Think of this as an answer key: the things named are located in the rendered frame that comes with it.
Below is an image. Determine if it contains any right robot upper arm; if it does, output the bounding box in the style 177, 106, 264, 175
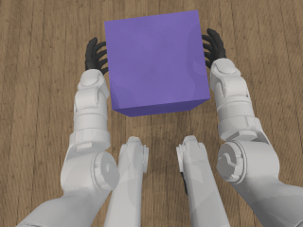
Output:
216, 140, 303, 227

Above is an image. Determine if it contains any robot right forearm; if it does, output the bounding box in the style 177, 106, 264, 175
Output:
209, 58, 280, 170

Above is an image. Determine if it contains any left robot upper arm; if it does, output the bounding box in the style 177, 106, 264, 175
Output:
15, 150, 120, 227

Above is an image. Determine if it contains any robot right shin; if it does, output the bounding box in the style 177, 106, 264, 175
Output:
182, 135, 208, 180

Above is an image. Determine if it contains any carton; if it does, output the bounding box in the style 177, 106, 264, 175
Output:
104, 9, 210, 117

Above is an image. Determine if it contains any robot left hand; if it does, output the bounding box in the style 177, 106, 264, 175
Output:
84, 37, 109, 76

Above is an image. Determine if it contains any robot right foot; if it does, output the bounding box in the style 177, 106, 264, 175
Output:
180, 172, 188, 195

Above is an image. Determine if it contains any robot right hand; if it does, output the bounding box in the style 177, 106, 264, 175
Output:
202, 28, 227, 70

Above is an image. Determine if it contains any robot left forearm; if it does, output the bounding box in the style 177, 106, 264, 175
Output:
61, 69, 111, 183

